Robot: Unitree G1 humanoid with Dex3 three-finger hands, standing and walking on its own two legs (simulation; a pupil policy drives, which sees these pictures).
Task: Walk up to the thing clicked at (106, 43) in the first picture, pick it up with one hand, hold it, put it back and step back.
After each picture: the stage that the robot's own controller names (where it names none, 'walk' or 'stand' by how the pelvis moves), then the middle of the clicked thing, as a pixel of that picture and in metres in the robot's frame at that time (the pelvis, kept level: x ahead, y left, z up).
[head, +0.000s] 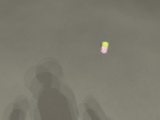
stand; (104, 47) +1.32 -0.29 -0.72
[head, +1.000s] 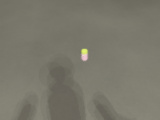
walk; (84, 54) +1.19 +0.05 -0.70
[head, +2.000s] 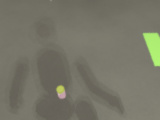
walk; (61, 92) +0.69 +0.22 -0.72
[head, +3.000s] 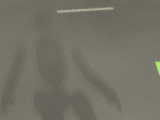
walk; out of the picture +0.42 +0.14 -0.70
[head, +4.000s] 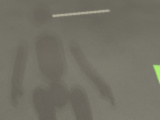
stand; out of the picture +0.35 +0.15 -0.72
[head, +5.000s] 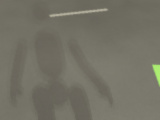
stand; out of the picture +0.32 +0.16 -0.72
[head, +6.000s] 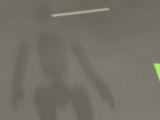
stand; out of the picture +0.34 +0.16 -0.73
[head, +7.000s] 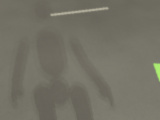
stand; out of the picture +0.33 +0.16 -0.73
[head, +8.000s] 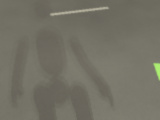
stand; out of the picture +0.32 +0.16 -0.73
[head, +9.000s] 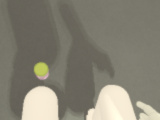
go down; (41, 71) +0.41 +0.15 -0.39
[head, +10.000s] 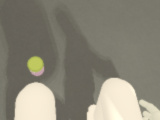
go down; (36, 66) +0.42 +0.16 -0.33
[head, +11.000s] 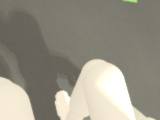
close in; out of the picture +0.42 +0.20 -0.23
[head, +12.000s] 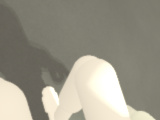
close; out of the picture +0.42 +0.22 -0.24
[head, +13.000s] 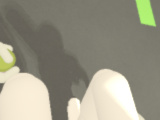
lift; (0, 62) +0.37 +0.22 -0.15
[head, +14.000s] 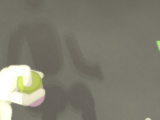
lift; (32, 89) +0.32 +0.16 +0.02
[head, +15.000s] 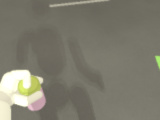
hold; (32, 93) +0.31 +0.17 +0.00
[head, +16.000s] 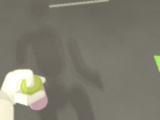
hold; (35, 93) +0.32 +0.17 +0.00
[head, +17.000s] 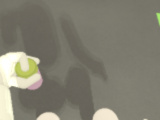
crouch; (29, 74) +0.38 +0.17 -0.06
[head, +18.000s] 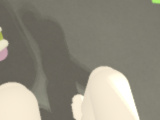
lower; out of the picture +0.46 +0.20 -0.16
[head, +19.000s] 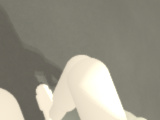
lower; out of the picture +0.44 +0.25 -0.24
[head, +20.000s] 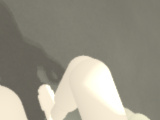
lower; out of the picture +0.44 +0.24 -0.25
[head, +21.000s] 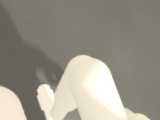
lower; out of the picture +0.44 +0.24 -0.24
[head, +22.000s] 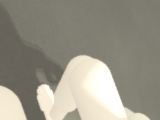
lower; out of the picture +0.44 +0.24 -0.24
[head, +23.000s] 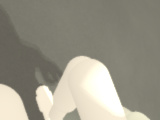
open; out of the picture +0.43 +0.22 -0.25
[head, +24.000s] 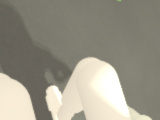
stand; out of the picture +0.43 +0.21 -0.24
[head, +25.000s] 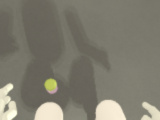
walk; (51, 86) +0.41 +0.14 -0.49
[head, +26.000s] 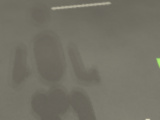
stand; out of the picture +0.36 +0.13 -0.66
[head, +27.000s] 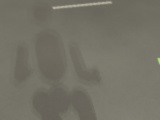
stand; out of the picture +0.36 +0.13 -0.67
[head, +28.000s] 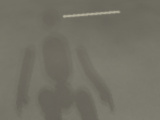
stand; out of the picture +0.38 +0.12 -0.72
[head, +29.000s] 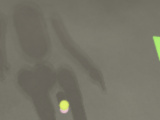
walk; (64, 106) +0.42 +0.06 -0.71
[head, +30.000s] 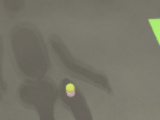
walk; (70, 90) +0.57 +0.09 -0.69
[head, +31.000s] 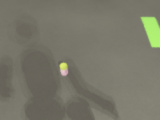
walk; (63, 69) +0.84 +0.16 -0.69
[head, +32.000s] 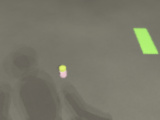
stand; (63, 71) +0.98 +0.18 -0.71
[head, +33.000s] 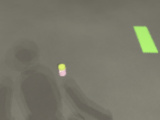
stand; (62, 70) +0.98 +0.18 -0.73
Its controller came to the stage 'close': yes
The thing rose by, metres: 0.70
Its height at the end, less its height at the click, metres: +0.00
